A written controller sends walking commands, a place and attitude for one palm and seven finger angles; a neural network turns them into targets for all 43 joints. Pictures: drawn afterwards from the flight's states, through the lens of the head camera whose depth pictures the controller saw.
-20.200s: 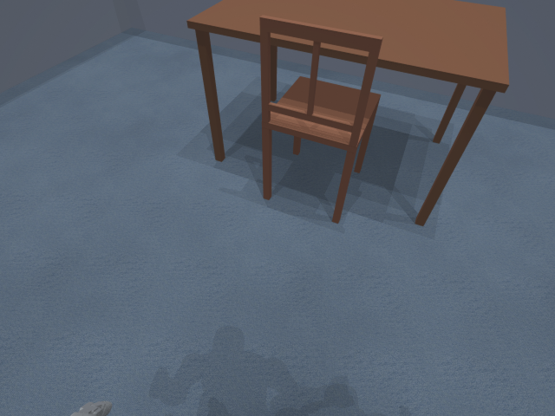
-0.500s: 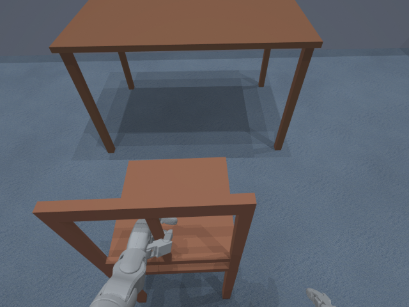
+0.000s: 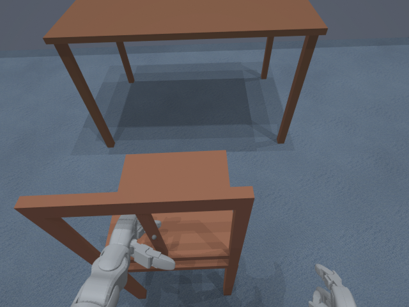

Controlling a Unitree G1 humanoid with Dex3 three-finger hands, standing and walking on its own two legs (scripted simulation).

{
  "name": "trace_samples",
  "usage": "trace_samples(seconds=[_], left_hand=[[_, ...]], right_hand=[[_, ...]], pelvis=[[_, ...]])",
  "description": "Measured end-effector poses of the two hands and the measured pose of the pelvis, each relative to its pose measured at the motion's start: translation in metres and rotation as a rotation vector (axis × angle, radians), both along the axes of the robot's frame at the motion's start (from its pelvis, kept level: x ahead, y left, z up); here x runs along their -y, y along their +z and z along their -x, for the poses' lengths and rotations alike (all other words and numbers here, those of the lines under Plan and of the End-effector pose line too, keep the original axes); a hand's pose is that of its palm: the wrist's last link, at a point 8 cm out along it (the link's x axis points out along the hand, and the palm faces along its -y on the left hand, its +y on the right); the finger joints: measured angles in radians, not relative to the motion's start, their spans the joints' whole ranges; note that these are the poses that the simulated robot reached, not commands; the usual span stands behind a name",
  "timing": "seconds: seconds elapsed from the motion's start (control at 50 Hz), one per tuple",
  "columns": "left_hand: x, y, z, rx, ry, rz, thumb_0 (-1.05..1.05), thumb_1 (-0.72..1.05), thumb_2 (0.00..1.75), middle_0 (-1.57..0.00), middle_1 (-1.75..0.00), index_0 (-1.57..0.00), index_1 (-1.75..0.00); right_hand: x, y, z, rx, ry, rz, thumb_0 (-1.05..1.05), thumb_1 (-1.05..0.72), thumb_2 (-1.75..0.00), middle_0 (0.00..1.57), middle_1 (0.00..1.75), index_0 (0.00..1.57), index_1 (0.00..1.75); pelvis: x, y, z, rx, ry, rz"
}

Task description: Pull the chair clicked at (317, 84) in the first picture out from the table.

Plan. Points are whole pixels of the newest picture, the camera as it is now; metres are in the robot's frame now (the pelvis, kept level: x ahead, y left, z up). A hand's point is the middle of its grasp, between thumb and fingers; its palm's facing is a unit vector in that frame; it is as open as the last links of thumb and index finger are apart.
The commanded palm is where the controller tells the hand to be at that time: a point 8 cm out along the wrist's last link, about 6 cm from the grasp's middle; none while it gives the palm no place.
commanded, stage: open the thumb and straighten the fingers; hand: left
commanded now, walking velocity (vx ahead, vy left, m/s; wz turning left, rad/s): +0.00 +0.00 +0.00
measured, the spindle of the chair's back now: (154, 235) +0.29 +0.12 -0.06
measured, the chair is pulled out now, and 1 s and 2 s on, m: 0.71 0.71 0.71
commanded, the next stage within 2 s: draw the fingers out of the gap in 0.22 s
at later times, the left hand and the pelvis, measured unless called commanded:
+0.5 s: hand (150, 256) +0.24 +0.12 -0.04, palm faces -0.09 -0.99 -0.13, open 17.4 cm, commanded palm +0.22 +0.17 -0.02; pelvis +0.01 +0.00 -0.01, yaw +1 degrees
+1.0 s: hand (145, 294) +0.17 +0.12 -0.04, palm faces -0.06 -0.99 -0.13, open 17.5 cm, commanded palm +0.14 +0.17 -0.02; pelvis +0.01 +0.01 -0.03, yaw +2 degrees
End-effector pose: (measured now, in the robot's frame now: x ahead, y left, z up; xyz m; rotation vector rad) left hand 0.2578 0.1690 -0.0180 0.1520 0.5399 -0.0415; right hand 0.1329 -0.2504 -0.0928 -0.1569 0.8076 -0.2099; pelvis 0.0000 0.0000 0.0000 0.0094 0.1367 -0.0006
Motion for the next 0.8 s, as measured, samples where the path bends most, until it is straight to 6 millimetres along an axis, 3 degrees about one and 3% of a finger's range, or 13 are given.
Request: trace_samples(seconds=[0.16,0.28,0.4,0.62,0.8], left_hand=[[-0.007,-0.003,0.006,-0.014,0.003,-0.004,-0.01,-0.52,0.21,-0.11,-0.35,-0.12,-0.35],[-0.003,-0.003,0.007,-0.011,-0.008,0.002,-0.01,-0.53,0.20,-0.04,-0.12,-0.04,-0.12],[-0.004,-0.007,0.012,-0.024,-0.004,0.003,-0.01,-0.53,0.20,-0.01,-0.04,-0.02,-0.03],[-0.005,-0.009,0.062,-0.055,0.007,-0.010,-0.01,-0.53,0.20,0.00,-0.01,-0.01,0.00],[0.000,-0.006,0.082,-0.043,0.013,0.000,-0.01,-0.54,0.20,0.00,-0.01,-0.01,0.00]], right_hand=[[-0.007,-0.003,-0.012,0.025,0.030,0.001,0.01,-0.91,-0.89,0.20,0.30,0.20,0.30],[-0.006,-0.002,-0.017,0.035,0.039,0.019,0.01,-0.91,-0.89,0.20,0.30,0.20,0.30],[-0.005,0.000,-0.018,0.038,0.033,0.030,0.01,-0.91,-0.89,0.20,0.30,0.20,0.30],[-0.012,0.002,-0.030,0.087,0.051,0.039,0.01,-0.91,-0.89,0.20,0.30,0.20,0.30],[-0.026,0.002,-0.045,0.137,0.078,0.026,0.01,-0.90,-0.89,0.20,0.30,0.20,0.30]], pelvis=[[0.000,-0.005,-0.004,-0.013,0.012,0.004],[-0.002,-0.008,-0.006,-0.020,0.020,0.007],[-0.003,-0.010,-0.009,-0.031,0.015,0.006],[-0.006,-0.016,-0.013,-0.044,0.027,0.014],[-0.007,-0.022,-0.012,-0.050,0.036,0.017]])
